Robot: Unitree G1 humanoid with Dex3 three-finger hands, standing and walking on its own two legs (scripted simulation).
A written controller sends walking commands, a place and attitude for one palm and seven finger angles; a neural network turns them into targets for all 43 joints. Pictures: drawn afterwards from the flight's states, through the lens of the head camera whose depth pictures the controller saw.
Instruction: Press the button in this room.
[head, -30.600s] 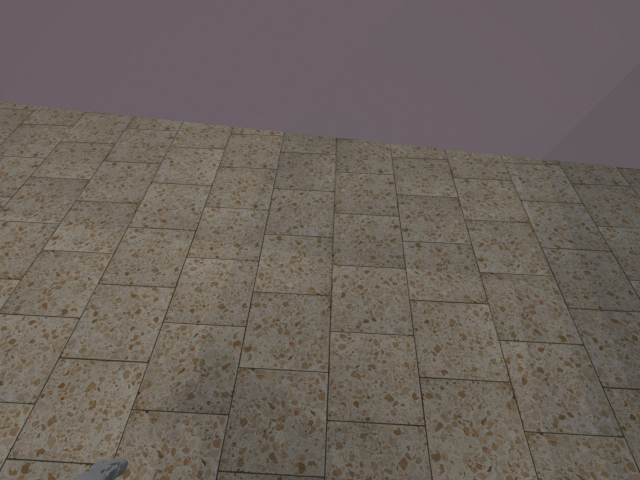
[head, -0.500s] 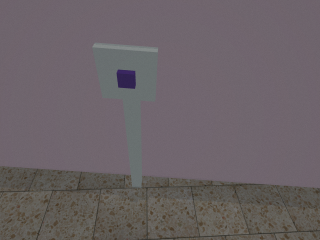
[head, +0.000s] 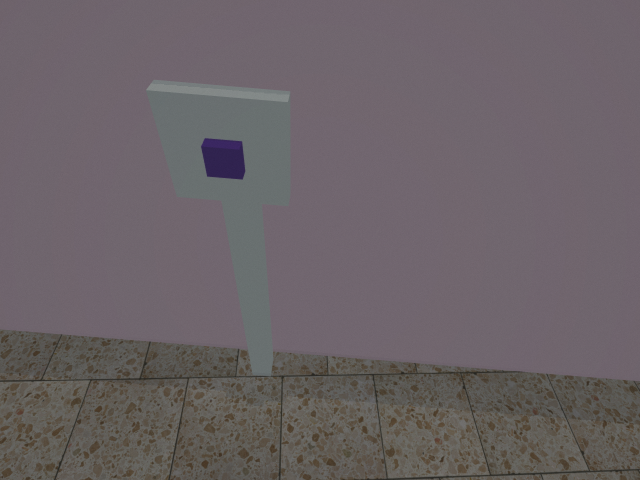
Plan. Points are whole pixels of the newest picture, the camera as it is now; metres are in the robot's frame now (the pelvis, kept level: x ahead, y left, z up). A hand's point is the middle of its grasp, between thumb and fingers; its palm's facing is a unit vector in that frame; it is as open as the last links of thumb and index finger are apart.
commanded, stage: come to a stop and stand still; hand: left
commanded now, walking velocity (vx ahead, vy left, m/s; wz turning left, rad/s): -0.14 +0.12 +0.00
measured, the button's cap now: (224, 157) +0.52 +0.19 +0.12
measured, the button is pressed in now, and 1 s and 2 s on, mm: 0 0 0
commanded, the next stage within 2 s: look again from close up in 1.54 s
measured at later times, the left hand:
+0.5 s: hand out of the picture +0.03 +0.20 -0.16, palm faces -0.01 -0.96 -0.29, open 7.4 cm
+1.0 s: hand out of the picture -0.01 +0.15 -0.17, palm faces -0.04 -0.98 -0.19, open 7.3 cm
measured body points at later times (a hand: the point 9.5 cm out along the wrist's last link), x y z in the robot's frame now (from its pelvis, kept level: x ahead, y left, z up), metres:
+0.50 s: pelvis -0.02 +0.00 +0.00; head -0.01 -0.01 +0.45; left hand +0.03 +0.25 -0.14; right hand +0.05 -0.23 -0.15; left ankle +0.02 +0.09 -0.73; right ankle -0.05 -0.10 -0.73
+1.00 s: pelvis -0.01 -0.02 +0.01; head +0.00 -0.03 +0.46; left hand -0.01 +0.20 -0.15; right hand -0.05 -0.24 -0.15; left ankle +0.02 +0.09 -0.73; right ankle -0.05 -0.10 -0.73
